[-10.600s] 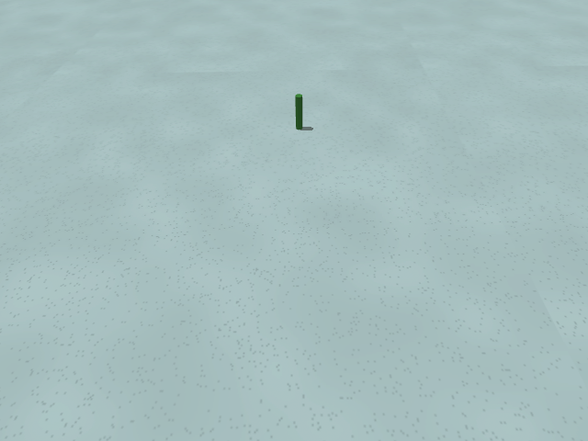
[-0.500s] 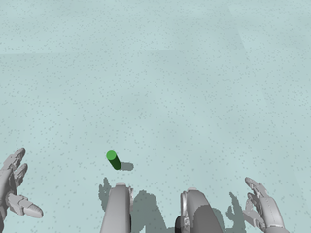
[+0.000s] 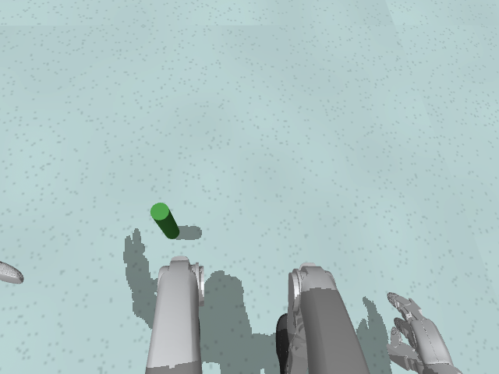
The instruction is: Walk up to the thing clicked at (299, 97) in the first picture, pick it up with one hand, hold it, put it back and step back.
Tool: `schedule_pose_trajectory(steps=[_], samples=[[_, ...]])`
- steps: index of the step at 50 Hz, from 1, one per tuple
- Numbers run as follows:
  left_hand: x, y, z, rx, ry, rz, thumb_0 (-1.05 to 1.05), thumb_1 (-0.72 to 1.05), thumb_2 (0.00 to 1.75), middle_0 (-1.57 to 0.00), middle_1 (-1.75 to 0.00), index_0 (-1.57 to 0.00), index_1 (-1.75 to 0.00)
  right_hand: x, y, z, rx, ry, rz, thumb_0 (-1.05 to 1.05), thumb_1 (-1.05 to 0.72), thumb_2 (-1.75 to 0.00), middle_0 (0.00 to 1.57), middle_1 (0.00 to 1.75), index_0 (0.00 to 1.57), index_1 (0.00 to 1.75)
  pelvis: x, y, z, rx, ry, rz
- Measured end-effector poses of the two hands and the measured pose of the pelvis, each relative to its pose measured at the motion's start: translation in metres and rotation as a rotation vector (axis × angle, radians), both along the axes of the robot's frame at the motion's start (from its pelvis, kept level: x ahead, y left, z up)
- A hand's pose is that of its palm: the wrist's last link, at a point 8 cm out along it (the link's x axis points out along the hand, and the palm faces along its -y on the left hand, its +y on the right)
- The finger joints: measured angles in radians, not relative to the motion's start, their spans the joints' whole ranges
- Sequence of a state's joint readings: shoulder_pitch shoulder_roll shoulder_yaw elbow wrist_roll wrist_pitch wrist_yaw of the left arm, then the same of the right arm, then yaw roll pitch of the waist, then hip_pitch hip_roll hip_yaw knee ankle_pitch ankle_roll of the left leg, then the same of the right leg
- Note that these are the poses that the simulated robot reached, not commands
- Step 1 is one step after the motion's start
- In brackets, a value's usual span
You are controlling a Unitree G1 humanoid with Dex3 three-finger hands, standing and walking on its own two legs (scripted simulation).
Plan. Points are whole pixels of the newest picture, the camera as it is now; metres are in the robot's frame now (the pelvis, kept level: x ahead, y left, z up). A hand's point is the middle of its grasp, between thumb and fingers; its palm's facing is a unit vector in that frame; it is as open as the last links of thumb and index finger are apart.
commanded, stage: go down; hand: left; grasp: from the side
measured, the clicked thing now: (166, 223) +0.43 +0.21 -0.38
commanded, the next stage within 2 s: approach in 1.10 s
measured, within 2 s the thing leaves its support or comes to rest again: neither
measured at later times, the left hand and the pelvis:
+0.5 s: hand (8, 214) +0.35 +0.39 -0.06, palm faces +0.17 -0.98 -0.12, open 17.5 cm; pelvis -0.01 +0.00 -0.06, yaw -1 degrees
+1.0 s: hand (11, 206) +0.36 +0.40 -0.08, palm faces +0.16 -0.98 -0.10, open 17.5 cm; pelvis -0.01 +0.00 -0.08, yaw -2 degrees
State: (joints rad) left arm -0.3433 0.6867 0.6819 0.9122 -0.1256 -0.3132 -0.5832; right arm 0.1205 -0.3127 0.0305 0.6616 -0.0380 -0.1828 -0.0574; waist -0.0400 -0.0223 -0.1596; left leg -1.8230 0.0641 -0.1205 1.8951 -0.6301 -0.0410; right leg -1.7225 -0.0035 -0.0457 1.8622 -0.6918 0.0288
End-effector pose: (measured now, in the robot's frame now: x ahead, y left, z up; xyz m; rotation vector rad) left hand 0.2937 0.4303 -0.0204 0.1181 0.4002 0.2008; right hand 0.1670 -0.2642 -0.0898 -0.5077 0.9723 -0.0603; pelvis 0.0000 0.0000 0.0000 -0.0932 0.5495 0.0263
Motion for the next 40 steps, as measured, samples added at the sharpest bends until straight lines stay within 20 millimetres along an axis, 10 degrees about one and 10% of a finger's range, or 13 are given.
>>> schedule_pose_trajectory(steps=[40], samples=[[0.033, 0.02, -0.036, -0.012, -0.135, -0.013, -0.01, -0.54, 0.08, -0.04, -0.05, -0.03, -0.05, -0.038, -0.01, -0.084, 0.0, 0.134, -0.003, 0.01, -0.92, -0.91, 0.21, 0.3, 0.21, 0.3, -0.009, -0.004, -0.074, -0.004, 0.017, -0.024]])
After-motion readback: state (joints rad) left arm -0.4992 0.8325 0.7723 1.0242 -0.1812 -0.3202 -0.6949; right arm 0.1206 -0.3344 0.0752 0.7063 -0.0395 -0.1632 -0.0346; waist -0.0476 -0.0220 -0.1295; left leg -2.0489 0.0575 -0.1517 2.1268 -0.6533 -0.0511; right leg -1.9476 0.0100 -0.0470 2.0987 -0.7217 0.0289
